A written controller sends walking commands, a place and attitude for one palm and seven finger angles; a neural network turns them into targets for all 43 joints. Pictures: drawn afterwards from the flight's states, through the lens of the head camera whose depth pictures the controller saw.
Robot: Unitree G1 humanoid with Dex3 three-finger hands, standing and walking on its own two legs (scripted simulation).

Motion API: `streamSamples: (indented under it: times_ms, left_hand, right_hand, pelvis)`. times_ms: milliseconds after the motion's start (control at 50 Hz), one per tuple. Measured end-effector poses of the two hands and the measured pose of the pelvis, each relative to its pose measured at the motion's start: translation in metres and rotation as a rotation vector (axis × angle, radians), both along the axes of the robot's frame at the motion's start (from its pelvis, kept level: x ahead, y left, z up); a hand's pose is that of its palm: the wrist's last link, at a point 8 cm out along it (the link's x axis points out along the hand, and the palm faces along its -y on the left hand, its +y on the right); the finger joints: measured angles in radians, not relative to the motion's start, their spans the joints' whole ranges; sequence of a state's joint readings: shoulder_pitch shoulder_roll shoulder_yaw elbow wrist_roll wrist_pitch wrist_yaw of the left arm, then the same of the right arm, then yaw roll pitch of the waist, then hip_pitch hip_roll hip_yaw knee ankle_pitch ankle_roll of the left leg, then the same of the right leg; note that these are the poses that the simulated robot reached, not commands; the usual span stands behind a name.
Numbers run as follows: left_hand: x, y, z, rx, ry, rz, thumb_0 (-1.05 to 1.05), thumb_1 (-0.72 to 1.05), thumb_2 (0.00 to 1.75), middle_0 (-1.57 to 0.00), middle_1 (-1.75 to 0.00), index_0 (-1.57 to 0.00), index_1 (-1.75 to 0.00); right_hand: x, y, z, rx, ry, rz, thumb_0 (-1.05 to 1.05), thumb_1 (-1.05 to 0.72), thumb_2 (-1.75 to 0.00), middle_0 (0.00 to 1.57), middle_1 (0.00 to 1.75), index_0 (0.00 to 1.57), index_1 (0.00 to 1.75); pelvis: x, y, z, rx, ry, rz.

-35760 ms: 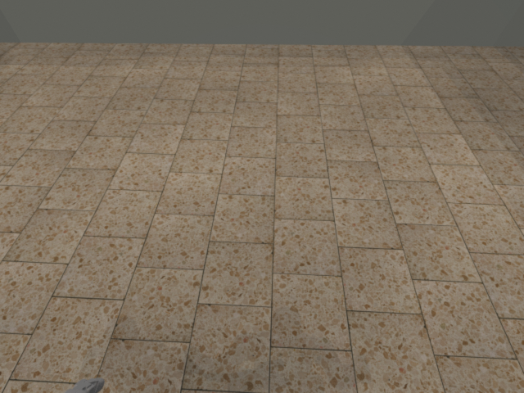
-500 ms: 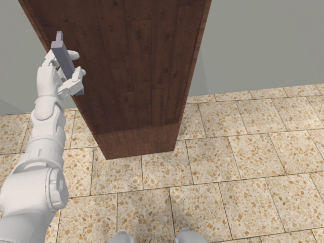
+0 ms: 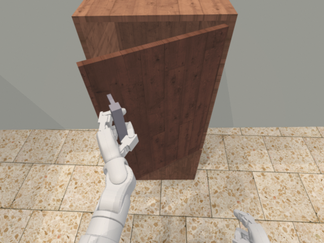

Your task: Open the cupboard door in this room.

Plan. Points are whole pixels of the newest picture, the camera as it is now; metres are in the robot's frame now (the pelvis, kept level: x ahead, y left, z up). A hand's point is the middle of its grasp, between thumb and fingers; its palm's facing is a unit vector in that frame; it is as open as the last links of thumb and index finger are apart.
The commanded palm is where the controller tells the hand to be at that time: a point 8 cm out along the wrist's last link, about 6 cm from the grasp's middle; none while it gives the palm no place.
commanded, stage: pull the door open along its arc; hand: left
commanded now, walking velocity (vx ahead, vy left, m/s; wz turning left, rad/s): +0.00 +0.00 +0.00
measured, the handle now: (118, 122) +0.40 +0.14 +0.08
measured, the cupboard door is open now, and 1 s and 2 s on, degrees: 27 43 44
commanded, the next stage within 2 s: open thumb and fingers to let go in 0.34 s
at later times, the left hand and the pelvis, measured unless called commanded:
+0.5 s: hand (161, 163) +0.28 +0.02 +0.09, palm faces +0.30 -0.95 -0.06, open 6.3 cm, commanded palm +0.24 +0.06 +0.08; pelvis -0.01 -0.04 +0.00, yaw +3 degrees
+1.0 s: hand (154, 159) +0.29 +0.03 +0.08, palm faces +0.38 -0.93 -0.04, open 13.1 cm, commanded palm +0.25 +0.06 +0.08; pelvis -0.02 -0.04 +0.00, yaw +3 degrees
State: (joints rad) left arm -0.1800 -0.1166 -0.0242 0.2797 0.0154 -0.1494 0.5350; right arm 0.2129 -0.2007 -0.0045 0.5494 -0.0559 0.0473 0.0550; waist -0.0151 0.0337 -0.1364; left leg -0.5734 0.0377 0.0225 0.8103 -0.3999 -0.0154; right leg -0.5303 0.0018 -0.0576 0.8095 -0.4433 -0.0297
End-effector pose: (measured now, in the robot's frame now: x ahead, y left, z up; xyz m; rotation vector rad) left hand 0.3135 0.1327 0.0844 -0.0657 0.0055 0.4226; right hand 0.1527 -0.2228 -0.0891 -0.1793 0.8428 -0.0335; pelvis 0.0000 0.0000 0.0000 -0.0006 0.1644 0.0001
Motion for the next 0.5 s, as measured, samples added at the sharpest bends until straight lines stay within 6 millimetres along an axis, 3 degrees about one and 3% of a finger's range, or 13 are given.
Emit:
streamSamples:
  times_ms: [140,340,500]
  left_hand:
    - [-0.032,-0.03,0.003,0.078,0.027,-0.015,0.01,0.68,0.78,-0.3,-1.3,-0.31,-1.31]
    - [-0.068,-0.064,0.007,0.092,0.069,-0.166,0.0,0.65,0.71,-0.3,-1.3,-0.35,-1.33]
    - [-0.07,-0.07,0.007,0.1,0.074,-0.121,0.0,0.62,0.74,-0.33,-1.3,-0.37,-1.33]
  right_hand:
    - [0.021,0.006,0.007,0.021,-0.051,0.038,0.01,-0.9,-0.9,0.2,0.3,0.2,0.3]
    - [0.019,-0.005,0.01,0.07,-0.081,0.032,0.01,-0.9,-0.9,0.2,0.3,0.2,0.3]
    - [0.018,-0.021,0.005,0.036,-0.065,0.042,0.01,-0.9,-0.9,0.2,0.3,0.2,0.3]
  pelvis:
    - [-0.003,-0.012,0.001,0.004,-0.045,0.025]
    - [-0.002,-0.028,0.005,0.013,-0.097,0.031]
    - [-0.005,-0.039,0.004,0.021,-0.113,0.047]
